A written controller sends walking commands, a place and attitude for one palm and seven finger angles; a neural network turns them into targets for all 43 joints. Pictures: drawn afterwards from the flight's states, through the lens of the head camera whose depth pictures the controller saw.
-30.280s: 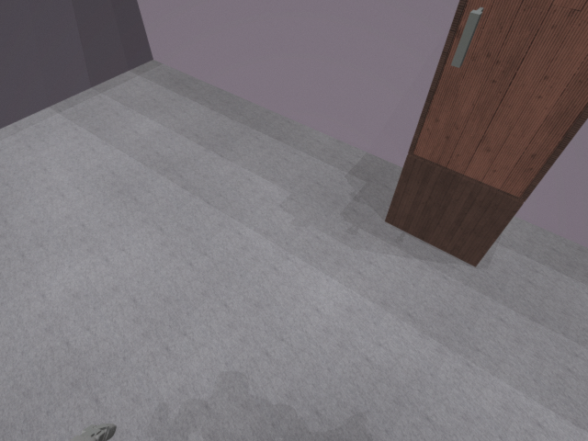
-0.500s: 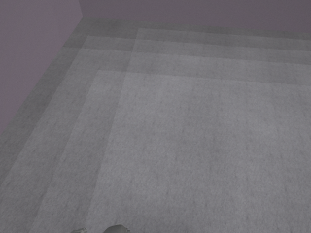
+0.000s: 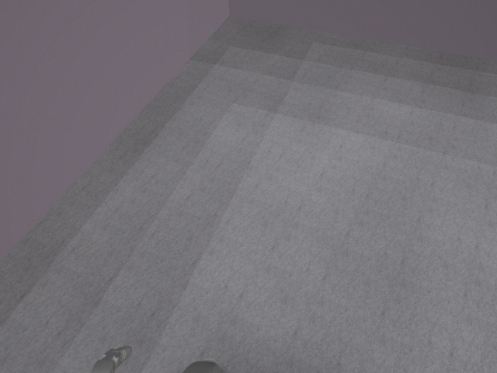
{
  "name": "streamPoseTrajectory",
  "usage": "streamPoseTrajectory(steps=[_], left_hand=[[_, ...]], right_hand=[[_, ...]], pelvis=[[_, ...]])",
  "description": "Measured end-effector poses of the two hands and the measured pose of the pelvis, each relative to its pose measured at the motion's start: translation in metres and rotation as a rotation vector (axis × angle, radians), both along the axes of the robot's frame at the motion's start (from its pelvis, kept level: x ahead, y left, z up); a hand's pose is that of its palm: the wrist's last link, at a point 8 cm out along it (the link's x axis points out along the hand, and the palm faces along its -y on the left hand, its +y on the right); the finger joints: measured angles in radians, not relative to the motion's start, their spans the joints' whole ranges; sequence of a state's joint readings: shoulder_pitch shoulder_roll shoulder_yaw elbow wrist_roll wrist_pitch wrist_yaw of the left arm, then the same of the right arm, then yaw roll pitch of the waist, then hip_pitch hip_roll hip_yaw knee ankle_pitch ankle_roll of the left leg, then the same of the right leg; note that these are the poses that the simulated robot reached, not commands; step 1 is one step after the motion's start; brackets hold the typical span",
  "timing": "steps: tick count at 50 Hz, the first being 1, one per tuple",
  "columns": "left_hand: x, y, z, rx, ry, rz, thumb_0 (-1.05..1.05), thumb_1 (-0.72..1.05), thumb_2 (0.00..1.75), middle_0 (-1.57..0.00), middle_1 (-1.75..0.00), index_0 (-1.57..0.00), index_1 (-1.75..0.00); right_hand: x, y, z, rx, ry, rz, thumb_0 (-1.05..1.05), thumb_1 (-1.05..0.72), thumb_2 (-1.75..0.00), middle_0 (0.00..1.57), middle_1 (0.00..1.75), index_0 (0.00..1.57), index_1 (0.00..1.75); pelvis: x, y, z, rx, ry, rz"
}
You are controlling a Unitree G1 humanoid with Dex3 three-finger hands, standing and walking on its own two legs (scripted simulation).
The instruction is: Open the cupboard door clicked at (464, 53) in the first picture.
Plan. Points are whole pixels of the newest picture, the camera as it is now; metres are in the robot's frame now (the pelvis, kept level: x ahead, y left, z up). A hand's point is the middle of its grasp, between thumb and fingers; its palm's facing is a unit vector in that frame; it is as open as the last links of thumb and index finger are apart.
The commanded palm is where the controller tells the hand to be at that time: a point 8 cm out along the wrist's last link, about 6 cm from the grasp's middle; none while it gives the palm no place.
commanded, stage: turn to face it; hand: left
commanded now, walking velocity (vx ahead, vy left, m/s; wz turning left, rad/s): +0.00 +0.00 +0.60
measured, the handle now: out of the picture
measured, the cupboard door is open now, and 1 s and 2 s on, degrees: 43 43 43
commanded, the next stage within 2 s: none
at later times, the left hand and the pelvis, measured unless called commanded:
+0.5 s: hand out of the picture +0.01 +0.22 -0.17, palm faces +0.36 -0.90 -0.24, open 7.4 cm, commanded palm none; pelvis +0.02 +0.00 +0.01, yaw +19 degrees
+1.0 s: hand out of the picture +0.00 +0.16 -0.17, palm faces +0.61 -0.77 -0.20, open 7.4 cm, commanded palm none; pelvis +0.05 -0.03 +0.00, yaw +39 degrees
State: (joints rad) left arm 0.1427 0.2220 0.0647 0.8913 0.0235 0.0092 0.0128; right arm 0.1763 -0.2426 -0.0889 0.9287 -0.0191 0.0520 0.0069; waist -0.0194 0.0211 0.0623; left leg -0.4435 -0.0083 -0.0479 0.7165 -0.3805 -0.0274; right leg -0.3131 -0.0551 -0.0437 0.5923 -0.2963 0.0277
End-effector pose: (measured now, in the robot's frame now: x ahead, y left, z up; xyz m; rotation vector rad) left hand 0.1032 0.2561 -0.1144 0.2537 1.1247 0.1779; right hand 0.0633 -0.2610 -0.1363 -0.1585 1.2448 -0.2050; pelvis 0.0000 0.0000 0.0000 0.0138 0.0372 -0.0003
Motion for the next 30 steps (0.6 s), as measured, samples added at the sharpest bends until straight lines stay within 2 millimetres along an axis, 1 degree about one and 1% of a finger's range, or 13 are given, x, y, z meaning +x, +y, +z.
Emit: streamPoseTrajectory(steps=[4,8,10,13,16,18,20,22,26,30], left_hand=[[-0.026,-0.011,0.007,0.003,0.038,0.069,0.01,0.91,0.9,-0.2,-0.3,-0.2,-0.3],[-0.054,-0.022,0.006,-0.022,0.088,0.136,0.01,0.91,0.9,-0.2,-0.3,-0.2,-0.3],[-0.07,-0.025,0.002,-0.04,0.112,0.173,0.01,0.91,0.9,-0.2,-0.3,-0.2,-0.3],[-0.094,-0.025,-0.008,-0.067,0.149,0.235,0.01,0.91,0.9,-0.2,-0.3,-0.2,-0.3],[-0.118,-0.019,-0.024,-0.094,0.184,0.298,0.01,0.91,0.9,-0.2,-0.3,-0.2,-0.3],[-0.129,-0.012,-0.035,-0.102,0.208,0.331,0.01,0.91,0.9,-0.2,-0.3,-0.2,-0.3],[-0.133,-0.005,-0.037,-0.094,0.221,0.361,0.01,0.91,0.9,-0.2,-0.3,-0.2,-0.3],[-0.129,0.0,-0.032,-0.088,0.205,0.388,0.01,0.91,0.9,-0.2,-0.3,-0.2,-0.3],[-0.111,0.006,-0.018,-0.074,0.125,0.415,0.01,0.91,0.9,-0.2,-0.3,-0.2,-0.3],[-0.091,0.003,-0.006,-0.052,0.057,0.428,0.01,0.91,0.9,-0.2,-0.3,-0.2,-0.3]], right_hand=[[0.029,-0.013,0.007,0.002,0.001,0.057,0.01,-0.9,-0.9,0.2,0.3,0.2,0.3],[0.063,-0.012,0.017,0.004,-0.018,0.131,0.01,-0.91,-0.9,0.19,0.3,0.2,0.3],[0.081,-0.006,0.02,0.002,-0.029,0.179,0.01,-0.91,-0.9,0.19,0.3,0.2,0.3],[0.111,0.009,0.023,-0.004,-0.054,0.255,0.01,-0.91,-0.9,0.19,0.3,0.2,0.3],[0.138,0.03,0.023,-0.02,-0.104,0.332,0.01,-0.91,-0.9,0.19,0.3,0.2,0.3],[0.151,0.041,0.022,-0.03,-0.143,0.371,0.0,-0.9,-0.9,0.19,0.3,0.2,0.3],[0.155,0.049,0.024,-0.034,-0.154,0.397,0.0,-0.9,-0.9,0.2,0.3,0.2,0.3],[0.153,0.052,0.027,-0.04,-0.141,0.415,0.0,-0.9,-0.9,0.2,0.3,0.2,0.3],[0.146,0.053,0.028,-0.035,-0.086,0.441,0.0,-0.9,-0.9,0.2,0.3,0.2,0.3],[0.14,0.045,0.023,-0.018,-0.034,0.451,0.0,-0.9,-0.9,0.2,0.3,0.2,0.3]], pelvis=[[0.007,-0.011,0.008,0.017,-0.014,0.06],[0.013,-0.018,0.015,0.035,-0.018,0.117],[0.015,-0.018,0.015,0.036,-0.019,0.147],[0.018,-0.015,0.011,0.028,-0.02,0.189],[0.021,-0.007,0.002,0.014,-0.02,0.232],[0.02,-0.002,-0.006,0.007,-0.022,0.257],[0.02,-0.002,-0.006,0.003,-0.026,0.276],[0.021,-0.002,-0.001,-0.007,-0.024,0.301],[0.025,-0.006,0.007,-0.022,-0.021,0.345],[0.032,-0.016,0.011,-0.03,-0.017,0.391]])
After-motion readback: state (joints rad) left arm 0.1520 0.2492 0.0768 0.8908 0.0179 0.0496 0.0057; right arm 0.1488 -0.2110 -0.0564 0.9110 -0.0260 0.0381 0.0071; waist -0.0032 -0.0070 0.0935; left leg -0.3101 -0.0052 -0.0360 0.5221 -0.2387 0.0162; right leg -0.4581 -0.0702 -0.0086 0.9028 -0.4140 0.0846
